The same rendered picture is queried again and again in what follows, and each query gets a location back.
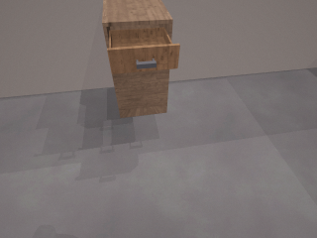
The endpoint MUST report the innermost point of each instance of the handle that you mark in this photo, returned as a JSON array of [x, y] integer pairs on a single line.
[[146, 64]]

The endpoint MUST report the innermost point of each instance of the drawer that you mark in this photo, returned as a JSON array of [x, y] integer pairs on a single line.
[[129, 45]]

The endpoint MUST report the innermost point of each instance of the cabinet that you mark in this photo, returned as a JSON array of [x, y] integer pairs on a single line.
[[143, 92]]

